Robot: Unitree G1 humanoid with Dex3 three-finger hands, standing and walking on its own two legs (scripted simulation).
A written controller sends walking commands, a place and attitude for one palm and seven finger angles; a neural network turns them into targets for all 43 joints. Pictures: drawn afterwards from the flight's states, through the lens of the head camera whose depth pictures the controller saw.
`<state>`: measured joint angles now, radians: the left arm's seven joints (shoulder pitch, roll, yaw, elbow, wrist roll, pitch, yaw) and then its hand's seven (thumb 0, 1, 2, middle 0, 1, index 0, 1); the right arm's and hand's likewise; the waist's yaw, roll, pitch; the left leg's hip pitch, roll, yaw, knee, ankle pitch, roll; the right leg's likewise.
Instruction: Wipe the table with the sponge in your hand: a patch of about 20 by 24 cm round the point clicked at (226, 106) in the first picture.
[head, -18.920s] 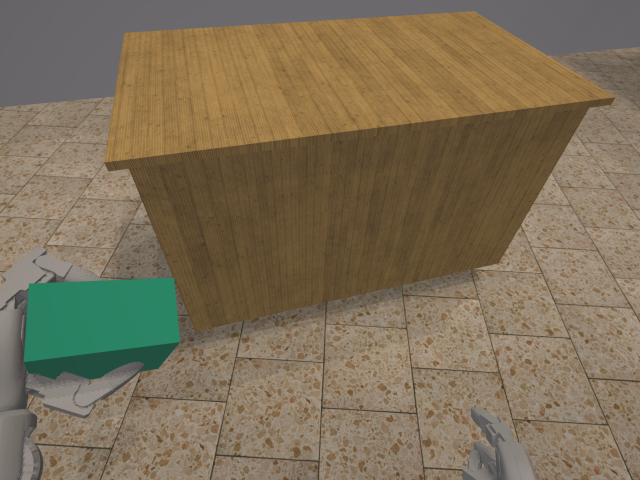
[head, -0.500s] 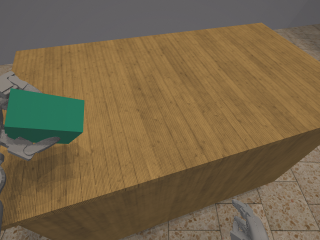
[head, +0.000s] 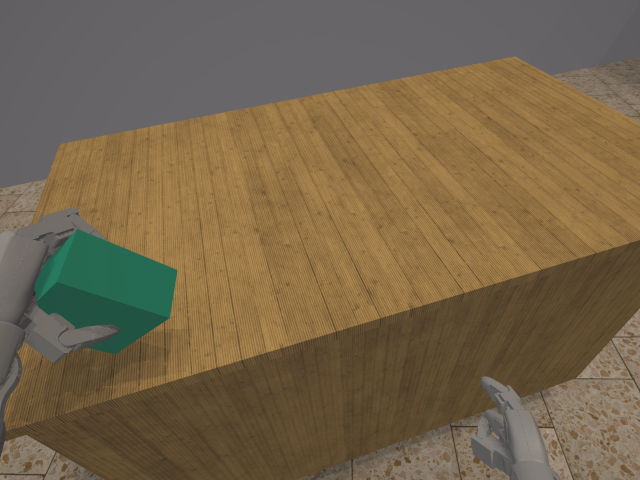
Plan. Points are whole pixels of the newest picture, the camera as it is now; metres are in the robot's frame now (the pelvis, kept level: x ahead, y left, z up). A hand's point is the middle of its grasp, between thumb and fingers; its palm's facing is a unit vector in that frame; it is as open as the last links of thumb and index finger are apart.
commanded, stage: turn the palm down, sponge in hand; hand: left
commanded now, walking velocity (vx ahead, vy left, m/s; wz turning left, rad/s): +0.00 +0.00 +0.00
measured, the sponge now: (114, 302) +0.24 +0.27 +0.14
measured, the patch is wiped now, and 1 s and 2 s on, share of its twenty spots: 0.00 0.00 0.00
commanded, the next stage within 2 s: move the sponge above the wiping area in 1.58 s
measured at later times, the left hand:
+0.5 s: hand (66, 265) +0.24 +0.29 +0.20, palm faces +0.29 -0.36 -0.89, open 10.2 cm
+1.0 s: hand (25, 255) +0.24 +0.32 +0.22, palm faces +0.28 -0.15 -0.95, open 10.2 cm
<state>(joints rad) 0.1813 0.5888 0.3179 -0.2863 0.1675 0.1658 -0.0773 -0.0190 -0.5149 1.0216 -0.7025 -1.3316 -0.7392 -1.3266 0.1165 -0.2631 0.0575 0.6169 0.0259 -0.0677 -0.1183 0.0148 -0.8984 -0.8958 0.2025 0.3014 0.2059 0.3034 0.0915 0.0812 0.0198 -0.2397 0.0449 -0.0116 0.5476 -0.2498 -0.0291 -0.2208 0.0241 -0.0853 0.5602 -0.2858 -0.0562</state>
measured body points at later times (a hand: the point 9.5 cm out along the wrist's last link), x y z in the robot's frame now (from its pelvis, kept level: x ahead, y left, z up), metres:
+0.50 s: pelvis +0.02 +0.02 +0.00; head +0.01 -0.02 +0.45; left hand +0.22 +0.31 +0.25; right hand +0.25 -0.19 -0.07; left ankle +0.03 +0.15 -0.73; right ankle +0.02 -0.08 -0.73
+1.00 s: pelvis -0.01 +0.03 +0.01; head -0.03 -0.01 +0.46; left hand +0.22 +0.32 +0.27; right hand +0.26 -0.15 -0.05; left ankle +0.03 +0.15 -0.73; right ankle +0.02 -0.08 -0.73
